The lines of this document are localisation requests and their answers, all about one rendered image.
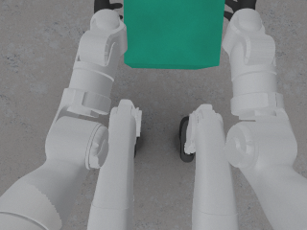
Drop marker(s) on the right robot forearm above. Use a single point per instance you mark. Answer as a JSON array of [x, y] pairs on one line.
[[253, 70]]

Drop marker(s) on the robot thigh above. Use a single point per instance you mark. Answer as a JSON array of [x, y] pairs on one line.
[[112, 207], [214, 204]]

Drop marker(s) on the robot right thigh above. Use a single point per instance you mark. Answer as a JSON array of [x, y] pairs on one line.
[[214, 204]]

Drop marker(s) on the carton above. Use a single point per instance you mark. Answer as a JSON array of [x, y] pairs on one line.
[[173, 34]]

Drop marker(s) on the right robot hand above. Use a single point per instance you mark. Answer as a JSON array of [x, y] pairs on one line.
[[240, 4]]

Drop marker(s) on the robot left upper arm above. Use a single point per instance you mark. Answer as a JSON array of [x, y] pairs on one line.
[[44, 198]]

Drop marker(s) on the left robot hand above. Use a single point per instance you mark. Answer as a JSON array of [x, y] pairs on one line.
[[105, 5]]

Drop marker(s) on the robot right upper arm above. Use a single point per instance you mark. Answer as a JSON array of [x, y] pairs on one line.
[[265, 153]]

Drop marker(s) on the left robot forearm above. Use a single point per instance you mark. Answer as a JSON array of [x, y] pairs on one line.
[[94, 68]]

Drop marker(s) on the robot left thigh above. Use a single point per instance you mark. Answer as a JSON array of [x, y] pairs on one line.
[[112, 207]]

